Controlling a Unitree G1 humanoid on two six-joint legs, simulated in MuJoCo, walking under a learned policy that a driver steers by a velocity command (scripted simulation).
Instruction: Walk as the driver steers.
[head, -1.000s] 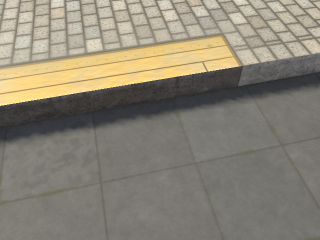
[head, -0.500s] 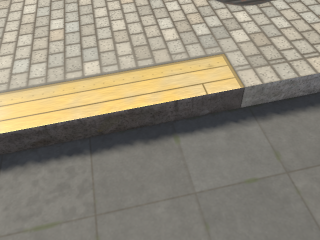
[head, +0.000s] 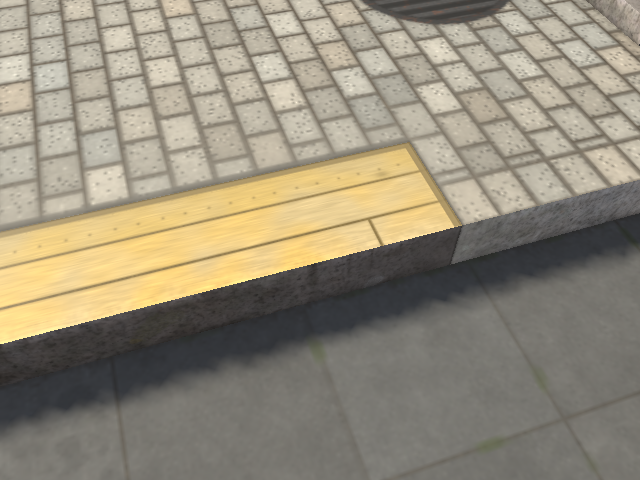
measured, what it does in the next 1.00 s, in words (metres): walks ahead: right foot, then left foot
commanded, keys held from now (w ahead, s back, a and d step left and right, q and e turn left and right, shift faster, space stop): w+e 0.22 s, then w+q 0.78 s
